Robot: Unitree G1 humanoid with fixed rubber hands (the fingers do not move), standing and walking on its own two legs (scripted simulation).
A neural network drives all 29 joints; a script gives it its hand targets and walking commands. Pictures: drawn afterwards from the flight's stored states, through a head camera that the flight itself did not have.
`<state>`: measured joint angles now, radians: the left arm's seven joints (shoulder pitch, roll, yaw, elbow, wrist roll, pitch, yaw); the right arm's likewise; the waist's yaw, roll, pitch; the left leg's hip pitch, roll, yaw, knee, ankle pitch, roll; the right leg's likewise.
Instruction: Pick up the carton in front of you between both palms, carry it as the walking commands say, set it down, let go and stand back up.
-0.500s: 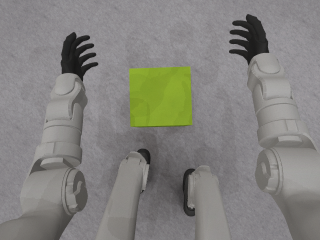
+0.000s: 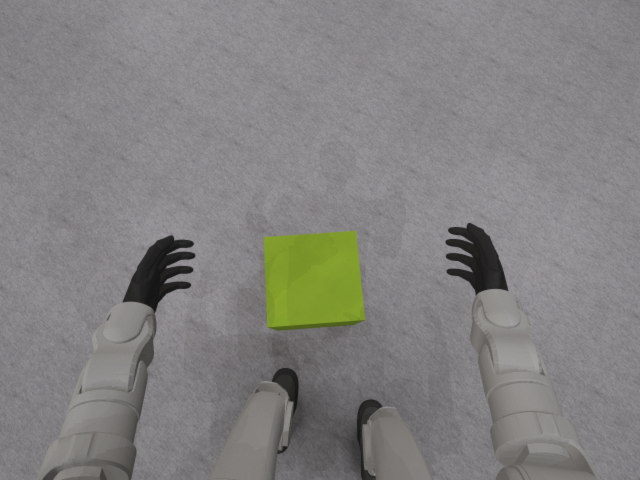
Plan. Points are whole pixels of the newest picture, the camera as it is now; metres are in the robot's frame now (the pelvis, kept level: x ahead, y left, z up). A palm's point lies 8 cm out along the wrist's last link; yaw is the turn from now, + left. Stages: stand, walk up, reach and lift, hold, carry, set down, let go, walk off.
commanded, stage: let go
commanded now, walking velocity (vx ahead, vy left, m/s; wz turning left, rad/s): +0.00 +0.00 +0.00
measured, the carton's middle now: (313, 285) +0.41 +0.05 -0.59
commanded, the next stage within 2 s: stand in 0.94 s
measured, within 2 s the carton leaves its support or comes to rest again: neither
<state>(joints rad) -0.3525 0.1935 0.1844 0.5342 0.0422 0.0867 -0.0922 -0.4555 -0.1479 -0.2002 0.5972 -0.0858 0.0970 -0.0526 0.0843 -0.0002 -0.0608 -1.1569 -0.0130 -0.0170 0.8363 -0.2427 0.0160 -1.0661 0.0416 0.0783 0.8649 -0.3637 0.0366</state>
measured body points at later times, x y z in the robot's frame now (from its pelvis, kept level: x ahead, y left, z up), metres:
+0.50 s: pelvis +0.05 -0.03 +0.06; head +0.10 -0.03 +0.51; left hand +0.21 +0.22 -0.01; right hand +0.25 -0.25 -0.02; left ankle +0.06 +0.10 -0.68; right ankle +0.00 -0.14 -0.68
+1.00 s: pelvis +0.05 -0.02 +0.06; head +0.06 -0.01 +0.51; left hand +0.21 +0.24 -0.02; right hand +0.23 -0.25 -0.02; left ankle +0.06 +0.10 -0.68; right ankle +0.00 -0.14 -0.68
